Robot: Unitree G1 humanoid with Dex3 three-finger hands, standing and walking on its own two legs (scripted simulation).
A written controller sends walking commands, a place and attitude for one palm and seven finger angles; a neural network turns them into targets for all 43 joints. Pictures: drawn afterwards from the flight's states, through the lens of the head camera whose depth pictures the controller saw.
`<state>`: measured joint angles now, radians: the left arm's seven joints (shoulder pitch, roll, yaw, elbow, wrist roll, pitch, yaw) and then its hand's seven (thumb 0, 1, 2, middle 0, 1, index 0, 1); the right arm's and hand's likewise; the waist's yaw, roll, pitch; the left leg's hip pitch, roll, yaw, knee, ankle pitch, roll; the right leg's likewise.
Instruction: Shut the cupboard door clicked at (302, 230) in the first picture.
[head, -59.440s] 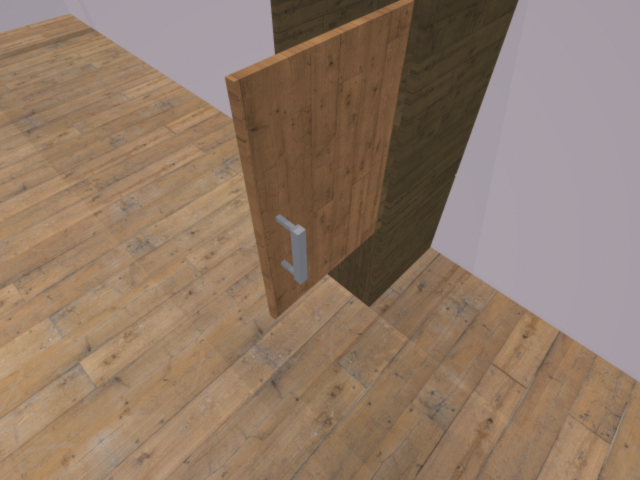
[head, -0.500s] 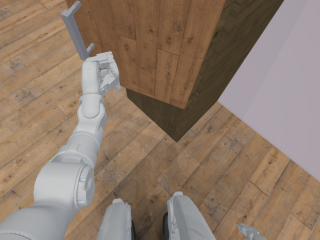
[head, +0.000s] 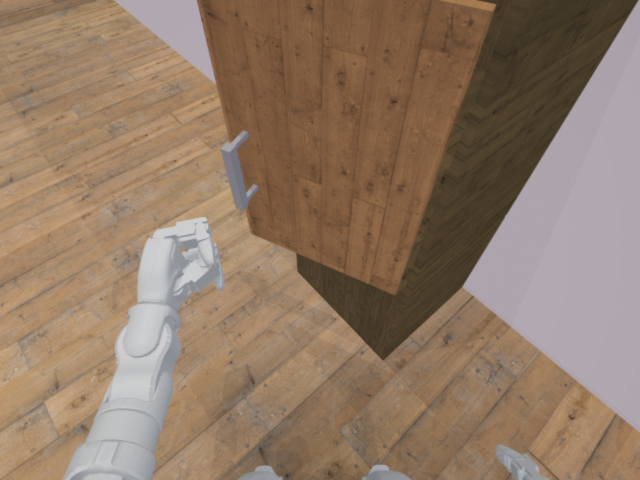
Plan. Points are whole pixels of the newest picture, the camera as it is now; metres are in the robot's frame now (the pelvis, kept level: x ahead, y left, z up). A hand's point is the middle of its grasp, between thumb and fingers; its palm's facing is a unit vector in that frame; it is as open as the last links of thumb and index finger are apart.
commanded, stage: draw the hand back to the body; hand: left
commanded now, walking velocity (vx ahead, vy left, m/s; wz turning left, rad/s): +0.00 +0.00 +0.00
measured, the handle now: (242, 172) +0.64 +0.15 -0.05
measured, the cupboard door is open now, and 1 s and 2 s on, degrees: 23 23 23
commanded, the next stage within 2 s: step back with the hand held close in 1.08 s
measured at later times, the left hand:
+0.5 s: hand (51, 309) +0.26 +0.24 +0.16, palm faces +0.31 -0.90 -0.32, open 4.6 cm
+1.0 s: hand out of the picture +0.20 +0.27 +0.20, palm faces +0.46 -0.79 -0.40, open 7.3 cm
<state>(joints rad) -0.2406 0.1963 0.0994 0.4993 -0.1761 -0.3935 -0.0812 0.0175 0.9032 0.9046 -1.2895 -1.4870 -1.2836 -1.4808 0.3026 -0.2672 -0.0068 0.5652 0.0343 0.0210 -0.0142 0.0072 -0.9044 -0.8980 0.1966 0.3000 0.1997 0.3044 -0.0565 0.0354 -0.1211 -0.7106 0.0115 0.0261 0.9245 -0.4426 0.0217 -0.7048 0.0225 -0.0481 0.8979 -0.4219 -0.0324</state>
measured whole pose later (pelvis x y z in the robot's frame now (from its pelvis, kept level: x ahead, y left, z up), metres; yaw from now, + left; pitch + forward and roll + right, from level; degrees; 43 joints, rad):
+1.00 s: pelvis +0.02 +0.00 +0.05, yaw +1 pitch -4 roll +0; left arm 0.46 0.33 0.32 -0.34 -0.08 -0.06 0.10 0.02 0.90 0.90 -0.23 -0.32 -0.22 -0.32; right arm 0.20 -0.24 0.02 0.63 0.01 -0.09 -0.09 0.01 -0.90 -0.90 0.20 0.30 0.20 0.30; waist 0.07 0.07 0.00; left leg -0.10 -0.02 0.02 0.42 -0.25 0.02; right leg -0.10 0.01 -0.05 0.41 -0.25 -0.02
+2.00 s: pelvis -0.05 +0.03 +0.04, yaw +0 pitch +0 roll -2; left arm 0.53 0.41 0.44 -0.46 -0.03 -0.22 0.15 0.02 0.89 0.90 -0.22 -0.31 -0.21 -0.30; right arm 0.23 -0.23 0.02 0.57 0.00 -0.04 -0.10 0.01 -0.90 -0.90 0.20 0.30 0.20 0.31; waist 0.01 0.00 -0.01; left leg -0.40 -0.02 0.04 0.63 -0.24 0.07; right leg -0.38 0.00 -0.03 0.58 -0.20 0.01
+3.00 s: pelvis -0.17 +0.03 +0.04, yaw -2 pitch +5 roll -4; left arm 0.50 0.43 0.45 -0.54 -0.07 -0.26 0.16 0.02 0.90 0.90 -0.21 -0.30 -0.20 -0.30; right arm 0.13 -0.14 0.03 0.64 -0.04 -0.13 -0.06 0.01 -0.90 -0.90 0.20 0.30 0.20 0.31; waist 0.06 -0.03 -0.06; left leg -0.57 0.08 0.11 0.43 0.05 0.05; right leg -0.12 0.03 0.04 0.41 -0.38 -0.03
